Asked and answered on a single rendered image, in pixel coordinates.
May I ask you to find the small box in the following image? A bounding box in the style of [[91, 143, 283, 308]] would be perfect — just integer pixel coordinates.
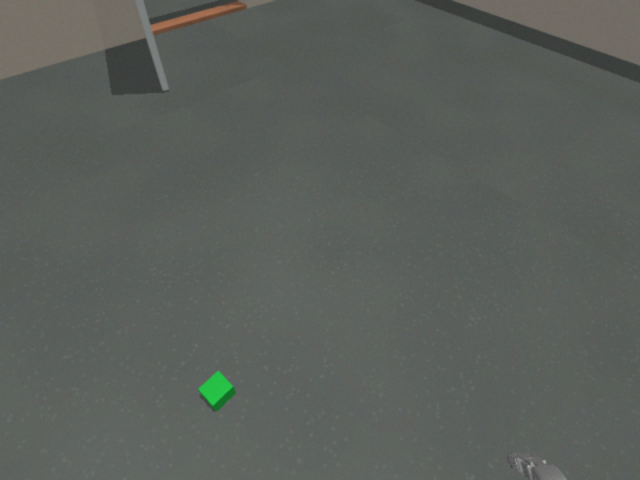
[[198, 371, 236, 412]]

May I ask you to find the right robot hand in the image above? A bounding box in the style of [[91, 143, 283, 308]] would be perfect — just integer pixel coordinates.
[[507, 453, 567, 480]]

